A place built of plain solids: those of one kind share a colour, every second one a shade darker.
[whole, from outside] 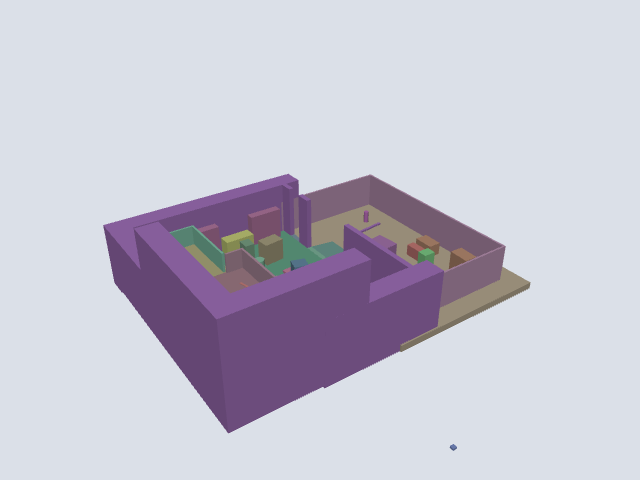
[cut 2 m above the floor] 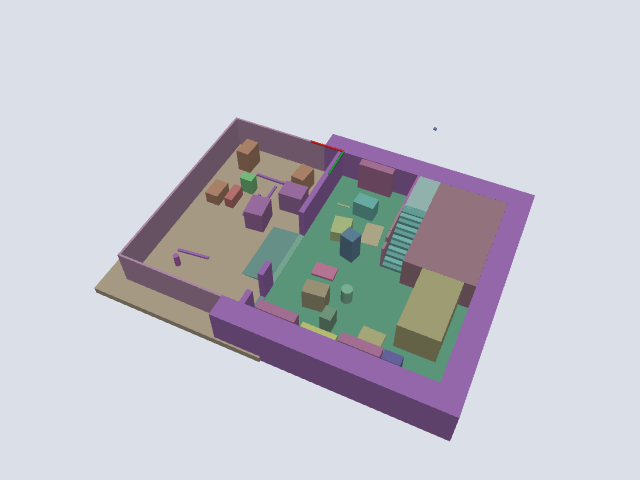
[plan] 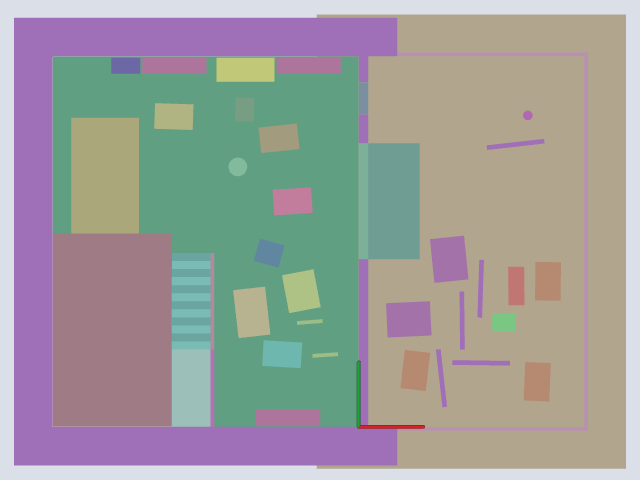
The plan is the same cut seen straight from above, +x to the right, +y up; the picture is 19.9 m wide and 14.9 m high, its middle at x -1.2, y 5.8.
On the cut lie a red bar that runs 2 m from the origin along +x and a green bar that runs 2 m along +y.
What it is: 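A small trade unit from its forecourt; a short ramp of 0.16 m up through the roller door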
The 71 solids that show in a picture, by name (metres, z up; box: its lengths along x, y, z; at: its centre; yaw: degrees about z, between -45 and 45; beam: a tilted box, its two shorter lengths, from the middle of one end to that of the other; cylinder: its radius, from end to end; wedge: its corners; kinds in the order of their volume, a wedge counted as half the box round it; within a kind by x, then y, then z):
{
 "wall_concrete_1": {"box": [1.2, 8.4, 5.88], "at": [-10.1, 3.0, 2.54]},
 "wall_concrete_2": {"box": [1.2, 7.9, 3.6], "at": [-10.1, 8.75, 1.4]},
 "wall_concrete_3": {"box": [7.3, 1.2, 5.88], "at": [-7.05, -0.6, 2.54]},
 "wall_concrete_4": {"box": [11.9, 1.2, 3.76], "at": [-4.75, 12.1, 1.32]},
 "wall_concrete_5": {"box": [7.0, 1.2, 3.76], "at": [-2.3, -0.6, 1.32]},
 "wall_concrete_6": {"box": [0.3, 5.5, 3.76], "at": [0.15, 2.45, 1.32]},
 "wall_concrete_7": {"box": [0.3, 0.9, 3.76], "at": [0.15, 9.25, 1.32]},
 "wall_concrete_8": {"box": [0.3, 1.1, 3.76], "at": [0.15, 11.25, 1.32]},
 "floor_hall_concrete_1": {"box": [9.5, 11.5, 0.56], "at": [-4.75, 5.75, -0.28]},
 "floor_pod_metal_1": {"box": [3.7, 6.0, 2.67], "at": [-7.65, 3.0, 0.94]},
 "yard_court_gravel_1": {"box": [9.6, 14.1, 0.4], "at": [3.5, 5.75, -0.36]},
 "stair_pod_timber_1": {"box": [1.2, 0.25, 2.15], "at": [-5.2, 2.52, 1.02]},
 "stair_pod_timber_2": {"box": [1.2, 0.5, 1.98], "at": [-5.2, 2.65, 0.94]},
 "stair_pod_timber_3": {"box": [1.2, 0.75, 1.8], "at": [-5.2, 2.77, 0.85]},
 "stair_pod_timber_4": {"box": [1.2, 1.0, 1.62], "at": [-5.2, 2.9, 0.76]},
 "stair_pod_timber_5": {"box": [1.2, 1.25, 1.45], "at": [-5.2, 3.02, 0.68]},
 "stair_pod_timber_6": {"box": [1.2, 1.5, 1.27], "at": [-5.2, 3.15, 0.59]},
 "stair_pod_timber_7": {"box": [1.2, 1.75, 1.1], "at": [-5.2, 3.27, 0.5]},
 "stair_pod_timber_8": {"box": [1.2, 2.0, 0.93], "at": [-5.2, 3.4, 0.41]},
 "stair_pod_timber_9": {"box": [1.2, 2.25, 0.75], "at": [-5.2, 3.52, 0.33]},
 "stair_pod_timber_10": {"box": [1.2, 2.5, 0.57], "at": [-5.2, 3.65, 0.24]},
 "stair_pod_timber_11": {"box": [1.2, 2.75, 0.4], "at": [-5.2, 3.77, 0.15]},
 "stair_pod_timber_12": {"box": [1.2, 3.0, 0.23], "at": [-5.2, 3.9, 0.06]},
 "floor_gangwaypod_metal_1": {"box": [2.1, 3.6, 2.33], "at": [-7.87, 7.8, 1.11]},
 "fence_metal_1": {"box": [7.24, 0.12, 2.6], "at": [3.5, -0.06, 0.74]},
 "fence_metal_2": {"box": [7.24, 0.12, 2.6], "at": [3.5, 11.56, 0.74]},
 "fence_metal_3": {"box": [0.12, 11.74, 2.6], "at": [7.06, 5.75, 0.74]},
 "floor_podland_metal_1": {"box": [1.2, 2.4, 2.67], "at": [-5.2, 1.2, 0.94]},
 "shelf_1": {"box": [2.0, 0.5, 1.99], "at": [-5.72, 11.21, 0.99]},
 "shelf_2": {"box": [2.0, 0.5, 2.0], "at": [-2.19, 0.29, 1.0]},
 "shelf_3": {"box": [2.0, 0.5, 1.92], "at": [-1.55, 11.21, 0.96]},
 "bigbin_court_1": {"box": [1.37, 1.07, 1.33], "at": [1.55, 3.34, 0.5], "yaw": 2.7},
 "bigbin_court_2": {"box": [1.07, 1.37, 1.35], "at": [2.81, 5.2, 0.51], "yaw": 5.8},
 "pallets_court_1": {"box": [0.8, 1.2, 1.25], "at": [1.76, 1.75, 0.46], "yaw": -6.7},
 "pallets_court_2": {"box": [0.8, 1.2, 1.48], "at": [5.54, 1.4, 0.58], "yaw": -2.4},
 "pallets_court_3": {"box": [0.8, 1.2, 0.75], "at": [5.88, 4.52, 0.22], "yaw": -0.5},
 "ramp_roller_concrete_1": {"wedge": [[0.3, 5.2, -0.56], [0.3, 5.2, 0.0], [0.3, 8.8, -0.56], [0.3, 8.8, 0.0], [1.9, 5.2, -0.56], [1.9, 5.2, -0.16], [1.9, 8.8, -0.56], [1.9, 8.8, -0.16]]},
 "rail_pod_1": {"box": [0.9, 0.12, 1.1], "at": [-6.37, 5.94, 2.83]},
 "rail_pod_2": {"box": [0.12, 3.6, 1.1], "at": [-5.86, 4.2, 2.83]},
 "rail_pod_3": {"box": [0.12, 0.5, 3.2], "at": [-4.54, 2.65, 1.6]},
 "rail_pod_4": {"box": [0.12, 0.5, 2.85], "at": [-4.54, 3.15, 1.43]},
 "rail_pod_5": {"box": [0.12, 0.5, 2.5], "at": [-4.54, 3.65, 1.25]},
 "rail_pod_6": {"box": [0.12, 0.5, 2.15], "at": [-4.54, 4.15, 1.07]},
 "rail_pod_7": {"box": [0.12, 0.5, 1.8], "at": [-4.54, 4.65, 0.9]},
 "rail_pod_8": {"box": [0.12, 0.5, 1.45], "at": [-4.54, 5.15, 0.72]},
 "pallets_hall_1": {"box": [1.2, 0.8, 1.33], "at": [-2.47, 8.96, 0.67], "yaw": 6.1},
 "bench_1": {"box": [1.8, 0.75, 0.92], "at": [-3.51, 11.09, 0.46]},
 "load_cartons_hall_1": {"box": [1.2, 0.8, 1.03], "at": [-2.37, 2.25, 0.51], "yaw": -3.4},
 "rail_podland_1": {"box": [0.12, 2.4, 3.38], "at": [-4.54, 1.2, 1.69]},
 "cage_hall_1": {"box": [0.8, 0.72, 1.69], "at": [-2.78, 5.39, 0.84], "yaw": -16.0},
 "load_crate_hall_1": {"box": [1.0, 1.2, 0.72], "at": [-1.78, 4.21, 0.36], "yaw": 10.8},
 "locker_1": {"box": [0.9, 0.5, 1.8], "at": [-7.23, 11.21, 0.9]},
 "rail_gangwaypod_1": {"box": [2.1, 0.12, 1.1], "at": [-7.87, 9.54, 2.83]},
 "rail_gangwaypod_2": {"box": [0.12, 3.48, 1.1], "at": [-6.88, 7.8, 2.83]},
 "floor_sill_roller_concrete_1": {"box": [0.3, 3.6, 0.56], "at": [0.15, 7.0, -0.28]},
 "bin_court_1": {"box": [0.74, 0.58, 1.07], "at": [4.52, 3.23, 0.38], "yaw": -0.9},
 "bin_hall_1": {"box": [0.58, 0.74, 1.07], "at": [-3.54, 9.85, 0.54], "yaw": -1.6},
 "planter_court_1": {"box": [0.5, 1.2, 0.69], "at": [4.89, 4.37, 0.18], "yaw": 0.6},
 "drum_hall_1": {"cylinder": 0.29, "from": [-3.75, 8.07, 0.0], "to": [-3.75, 8.07, 0.89]},
 "stop_court_1": {"box": [0.15, 1.8, 0.16], "at": [2.57, 1.51, -0.13], "yaw": 6.4},
 "stop_court_2": {"box": [0.15, 1.8, 0.15], "at": [3.21, 3.3, -0.13], "yaw": 0.6},
 "stop_court_3": {"box": [0.15, 1.8, 0.17], "at": [3.79, 4.29, -0.13], "yaw": -1.9},
 "stop_court_4": {"box": [1.8, 0.15, 0.16], "at": [3.8, 1.99, -0.13], "yaw": -0.7},
 "stop_court_5": {"box": [1.8, 0.15, 0.16], "at": [4.87, 8.77, -0.13], "yaw": 6.4},
 "pallet_hall_1": {"box": [1.2, 0.8, 0.19], "at": [-5.74, 9.63, 0.05], "yaw": -1.8},
 "pallet_way_court_1": {"box": [1.2, 0.8, 0.19], "at": [-2.05, 7.0, 0.05], "yaw": 3.7},
 "floor_sill_door_concrete_1": {"box": [0.3, 1.0, 0.56], "at": [0.15, 10.2, -0.28]},
 "plate_hall_1": {"box": [1.0, 1.5, 0.06], "at": [-3.32, 3.55, -0.02], "yaw": 6.4},
 "cone_court_1": {"cylinder": 0.15, "from": [5.25, 9.67, -0.16], "to": [5.25, 9.67, 0.57]},
 "board_hall_1": {"box": [0.8, 0.12, 0.07], "at": [-1.52, 3.25, -0.01], "yaw": 4.3},
 "board_hall_2": {"box": [0.8, 0.12, 0.07], "at": [-1.04, 2.23, -0.01], "yaw": 3.7}
}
